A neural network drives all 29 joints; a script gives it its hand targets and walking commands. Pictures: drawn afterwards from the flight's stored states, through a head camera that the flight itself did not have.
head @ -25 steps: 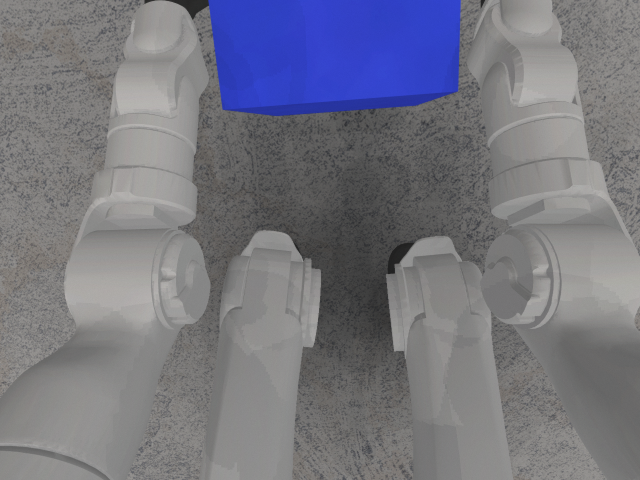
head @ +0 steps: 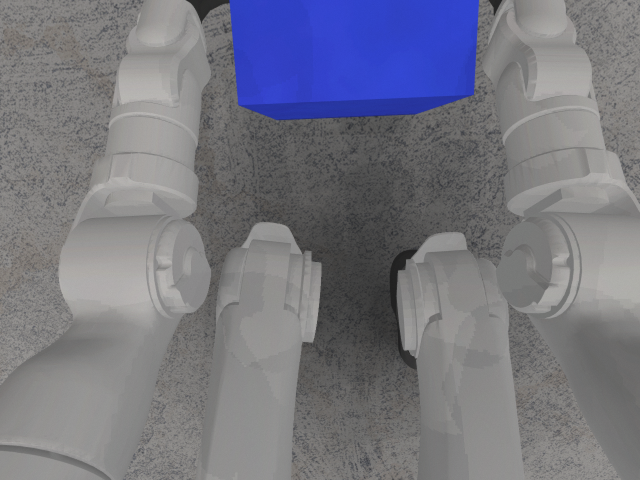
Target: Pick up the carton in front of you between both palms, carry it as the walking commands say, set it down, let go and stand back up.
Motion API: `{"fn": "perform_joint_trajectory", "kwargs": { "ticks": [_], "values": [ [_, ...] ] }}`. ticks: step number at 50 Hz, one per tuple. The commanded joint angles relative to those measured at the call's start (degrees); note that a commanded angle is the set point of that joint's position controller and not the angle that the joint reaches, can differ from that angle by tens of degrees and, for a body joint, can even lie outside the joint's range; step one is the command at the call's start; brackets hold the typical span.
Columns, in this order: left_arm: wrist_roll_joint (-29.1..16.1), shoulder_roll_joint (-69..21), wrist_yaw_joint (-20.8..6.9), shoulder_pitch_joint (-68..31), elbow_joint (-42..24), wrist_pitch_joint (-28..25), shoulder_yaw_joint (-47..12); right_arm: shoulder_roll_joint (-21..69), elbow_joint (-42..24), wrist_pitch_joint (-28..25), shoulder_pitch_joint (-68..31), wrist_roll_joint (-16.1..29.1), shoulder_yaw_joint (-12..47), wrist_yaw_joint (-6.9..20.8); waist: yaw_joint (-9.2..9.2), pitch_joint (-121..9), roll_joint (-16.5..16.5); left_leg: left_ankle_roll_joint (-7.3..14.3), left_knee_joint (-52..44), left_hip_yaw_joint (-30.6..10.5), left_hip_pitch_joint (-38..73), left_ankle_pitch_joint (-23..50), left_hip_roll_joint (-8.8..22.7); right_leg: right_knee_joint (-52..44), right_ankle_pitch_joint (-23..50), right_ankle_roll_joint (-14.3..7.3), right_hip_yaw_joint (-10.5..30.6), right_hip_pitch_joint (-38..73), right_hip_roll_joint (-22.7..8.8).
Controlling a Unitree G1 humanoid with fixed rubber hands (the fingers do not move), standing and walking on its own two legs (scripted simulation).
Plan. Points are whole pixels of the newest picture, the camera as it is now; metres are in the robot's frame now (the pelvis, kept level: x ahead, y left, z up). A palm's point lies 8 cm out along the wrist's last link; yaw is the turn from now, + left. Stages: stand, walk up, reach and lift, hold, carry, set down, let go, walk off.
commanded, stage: set down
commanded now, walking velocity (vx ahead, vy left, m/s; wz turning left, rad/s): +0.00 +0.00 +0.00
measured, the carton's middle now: (347, 19) +0.54 +0.03 -0.25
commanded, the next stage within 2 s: let go in 1.90 s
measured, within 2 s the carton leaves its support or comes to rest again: neither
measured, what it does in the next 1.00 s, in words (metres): stands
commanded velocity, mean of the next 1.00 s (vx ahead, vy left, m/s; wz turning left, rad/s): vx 0.00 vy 0.00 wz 0.00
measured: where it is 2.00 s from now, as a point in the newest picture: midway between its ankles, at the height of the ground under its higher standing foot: (344, 324)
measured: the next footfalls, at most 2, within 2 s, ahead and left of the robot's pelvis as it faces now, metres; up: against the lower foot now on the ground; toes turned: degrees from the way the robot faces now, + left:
none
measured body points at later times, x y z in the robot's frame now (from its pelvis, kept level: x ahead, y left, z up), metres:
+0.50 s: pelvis -0.01 +0.00 -0.01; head +0.36 +0.02 +0.25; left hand +0.54 +0.19 -0.17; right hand +0.56 -0.13 -0.17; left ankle +0.10 +0.12 -0.34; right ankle +0.10 -0.12 -0.34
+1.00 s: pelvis -0.01 +0.00 -0.01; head +0.35 +0.02 +0.25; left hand +0.56 +0.23 -0.15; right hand +0.57 -0.15 -0.16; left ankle +0.10 +0.12 -0.34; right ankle +0.10 -0.11 -0.34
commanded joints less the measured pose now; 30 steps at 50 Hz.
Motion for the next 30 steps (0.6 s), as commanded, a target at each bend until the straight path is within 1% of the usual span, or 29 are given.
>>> {"fn": "perform_joint_trajectory", "kwargs": {
  "ticks": [1, 2, 3, 4, 9, 11, 13, 20, 22, 23, 24, 25, 26, 27, 28, 29, 30],
  "values": [
    [-1.8, -43.0, -13.7, -27.6, -1.6, -1.9, -14.0, 47.6, 0.3, 0.5, -29.6, 3.9, 19.1, 15.3, 2.91, -49.9, -2.1, 3.5, -8.7, 5.8, 23.6, 17.7, -1.0, -9.3, 15.0, -2.2, -5.3, 20.9, 1.0],
    [-1.1, -42.8, -13.8, -26.6, -0.6, -1.7, -13.4, 47.0, 0.2, 0.5, -29.9, 3.8, 19.0, 15.4, 3.04, -48.9, -2.3, 3.6, -8.7, 5.6, 23.3, 17.3, -1.0, -9.3, 14.4, -2.2, -5.4, 20.6, 1.1],
    [-0.3, -41.9, -13.6, -25.9, 0.7, -1.6, -12.4, 46.0, 2.1, 0.7, -28.7, 3.4, 18.5, 15.3, 3.42, -46.2, -2.4, 3.6, -8.4, 5.7, 22.1, 16.2, -0.8, -9.7, 13.3, -2.1, -5.0, 19.4, 0.9],
    [0.3, -41.5, -13.8, -25.3, 0.5, -1.4, -12.1, 45.4, 1.1, 0.7, -28.7, 3.2, 18.0, 15.5, 3.26, -46.1, -2.2, 3.7, -8.8, 5.5, 22.6, 15.6, -0.9, -9.6, 12.8, -2.3, -5.3, 19.8, 1.0],
    [2.8, -39.4, -14.3, -23.0, 2.2, -0.5, -10.1, 42.3, 3.3, 1.1, -27.3, 2.2, 15.4, 16.0, 3.47, -41.3, -0.4, 3.9, -9.3, 5.0, 21.7, 12.7, -0.5, -9.6, 9.5, -2.7, -5.2, 16.9, 1.1],
    [3.7, -38.4, -14.3, -22.1, 2.8, -0.2, -9.1, 41.1, 4.1, 1.3, -26.9, 1.8, 14.7, 16.1, 3.65, -40.0, -0.4, 4.0, -9.4, 4.9, 21.3, 11.8, -0.4, -9.6, 8.6, -2.7, -5.1, 16.4, 1.0],
    [4.5, -37.6, -14.4, -21.0, 3.7, 0.1, -8.2, 39.7, 4.5, 1.4, -26.4, 1.3, 14.1, 16.1, 3.46, -38.6, -0.4, 4.0, -9.4, 4.8, 21.0, 11.3, -0.3, -9.6, 8.0, -2.7, -5.1, 16.3, 0.9],
    [7.3, -33.4, -14.2, -17.8, 5.8, 0.7, -4.6, 35.8, 6.8, 1.8, -23.5, 0.0, 11.8, 16.2, 4.06, -34.6, -0.5, 4.4, -9.6, 4.4, 20.3, 9.9, 0.0, -9.2, 6.4, -2.8, -4.6, 15.6, 0.6],
    [7.5, -32.0, -14.0, -17.0, 6.2, 0.6, -3.9, 34.1, 6.9, 1.7, -22.9, -0.1, 11.4, 15.9, 4.01, -34.5, -0.8, 4.4, -9.6, 4.3, 20.6, 10.1, 0.1, -9.1, 6.5, -2.6, -4.6, 16.0, 0.4],
    [7.3, -31.1, -13.8, -16.7, 6.3, 0.3, -3.5, 32.8, 6.4, 1.4, -22.1, -0.4, 11.0, 15.5, 3.25, -34.5, -1.0, 4.3, -9.1, 4.3, 20.7, 10.2, 0.2, -9.1, 6.7, -2.4, -4.7, 16.7, 0.3],
    [7.5, -30.1, -13.5, -16.8, 6.4, 0.1, -3.5, 31.7, 6.4, 1.3, -22.4, -0.3, 10.4, 15.2, 3.78, -34.9, -0.4, 4.2, -9.3, 4.3, 21.3, 10.5, 0.3, -8.8, 6.9, -2.4, -4.7, 16.8, 0.3],
    [7.5, -28.1, -13.0, -16.3, 6.6, -0.2, -3.1, 29.8, 6.1, 1.0, -21.9, -0.2, 10.3, 14.8, 3.76, -35.6, -0.7, 4.0, -9.2, 4.3, 22.1, 10.9, 0.4, -8.6, 7.1, -2.1, -4.9, 17.5, 0.1],
    [7.6, -24.6, -12.1, -15.4, 6.6, -0.8, -2.2, 26.1, 5.8, 0.6, -20.7, -0.5, 9.2, 13.9, 3.63, -35.9, -0.5, 3.7, -9.1, 4.3, 22.6, 11.2, 0.6, -8.5, 7.6, -1.9, -5.1, 18.1, 0.0],
    [7.6, -19.5, -10.7, -14.2, 6.6, -1.6, -1.1, 20.5, 5.4, 0.0, -19.3, -0.9, 7.9, 12.6, 3.47, -36.6, -0.4, 3.3, -8.9, 4.4, 23.7, 11.9, 0.9, -8.5, 8.2, -1.7, -5.1, 19.1, -0.3],
    [7.6, -11.3, -8.6, -12.8, 6.3, -2.8, 0.5, 11.9, 5.6, -1.0, -16.6, -1.5, 6.0, 10.7, 2.91, -38.0, -0.4, 2.8, -8.8, 4.5, 25.1, 12.7, 1.4, -8.3, 9.3, -1.2, -5.2, 20.8, -0.8],
    [7.8, 0.7, -5.4, -9.9, 5.9, -4.6, 3.8, -0.7, 5.5, -2.4, -13.0, -2.6, 3.1, 7.9, 2.0, -39.7, -0.6, 2.0, -8.5, 4.8, 26.8, 14.0, 1.8, -8.6, 10.8, -0.5, -5.5, 22.3, -1.4],
    [6.8, 11.0, -2.5, -9.0, 5.1, -6.1, 4.8, -11.5, 4.3, -4.0, -11.5, -2.2, 1.5, 5.0, 1.38, -43.3, -0.8, 1.5, -8.1, 4.7, 28.7, 16.0, 2.2, -8.2, 13.1, -0.1, -5.7, 24.4, -2.0]
  ]
}}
